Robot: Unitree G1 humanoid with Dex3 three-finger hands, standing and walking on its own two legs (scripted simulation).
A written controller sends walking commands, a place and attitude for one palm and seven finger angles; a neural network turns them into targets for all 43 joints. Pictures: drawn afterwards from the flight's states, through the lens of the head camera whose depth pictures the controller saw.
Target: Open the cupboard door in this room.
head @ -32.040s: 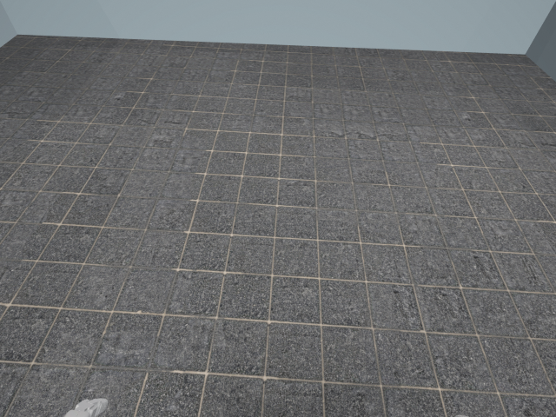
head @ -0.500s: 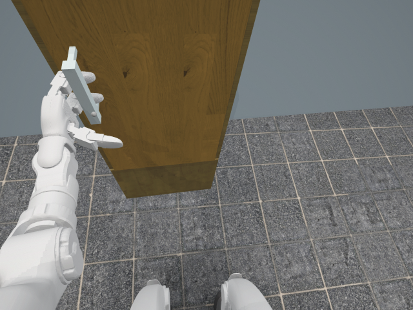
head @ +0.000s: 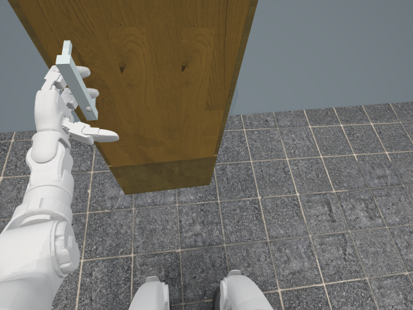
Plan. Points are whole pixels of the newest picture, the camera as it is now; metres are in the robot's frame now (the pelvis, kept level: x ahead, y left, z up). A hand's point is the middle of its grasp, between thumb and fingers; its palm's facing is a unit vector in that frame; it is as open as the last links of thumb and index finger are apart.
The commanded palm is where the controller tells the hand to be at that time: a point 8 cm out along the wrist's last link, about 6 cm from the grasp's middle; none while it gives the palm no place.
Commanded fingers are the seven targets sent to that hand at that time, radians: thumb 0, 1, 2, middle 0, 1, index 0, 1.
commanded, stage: close the thumb around the handle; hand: left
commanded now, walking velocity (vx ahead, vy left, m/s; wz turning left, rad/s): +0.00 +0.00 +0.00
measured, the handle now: (80, 83) +0.53 +0.22 +0.07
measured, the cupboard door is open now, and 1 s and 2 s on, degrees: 0 7 46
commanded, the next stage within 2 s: pull the door open along its arc in 0.60 s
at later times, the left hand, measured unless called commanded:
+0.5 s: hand (91, 108) +0.48 +0.20 +0.06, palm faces +0.10 -1.00 -0.01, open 6.0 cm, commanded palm +0.45 +0.24 +0.07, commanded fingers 0.00 0.90 0.90 -0.40 -1.35 -0.40 -1.35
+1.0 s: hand (95, 125) +0.44 +0.18 +0.06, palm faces +0.08 -1.00 +0.00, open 5.9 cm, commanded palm +0.39 +0.22 +0.07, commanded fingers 0.00 0.90 0.90 -0.40 -1.35 -0.40 -1.35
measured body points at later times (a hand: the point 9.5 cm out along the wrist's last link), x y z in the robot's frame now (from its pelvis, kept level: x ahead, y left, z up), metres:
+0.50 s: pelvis +0.01 +0.00 +0.00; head +0.12 +0.02 +0.44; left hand +0.47 +0.25 +0.07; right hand +0.04 -0.26 -0.11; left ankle +0.01 +0.11 -0.66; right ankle +0.03 -0.12 -0.66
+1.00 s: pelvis +0.01 +0.00 +0.01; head +0.11 +0.01 +0.45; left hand +0.43 +0.24 +0.06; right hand +0.06 -0.26 -0.10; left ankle +0.01 +0.11 -0.66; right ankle +0.03 -0.12 -0.66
